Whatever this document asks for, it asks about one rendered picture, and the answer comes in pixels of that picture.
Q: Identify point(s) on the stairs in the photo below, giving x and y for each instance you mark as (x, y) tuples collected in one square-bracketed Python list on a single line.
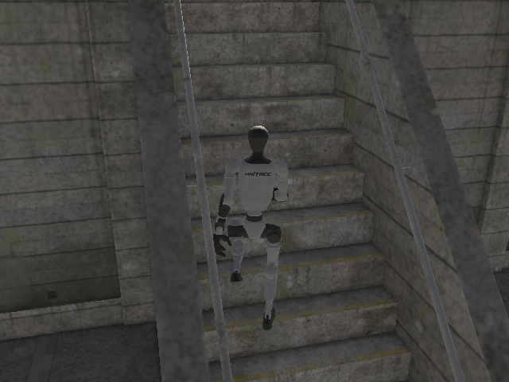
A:
[(263, 63)]

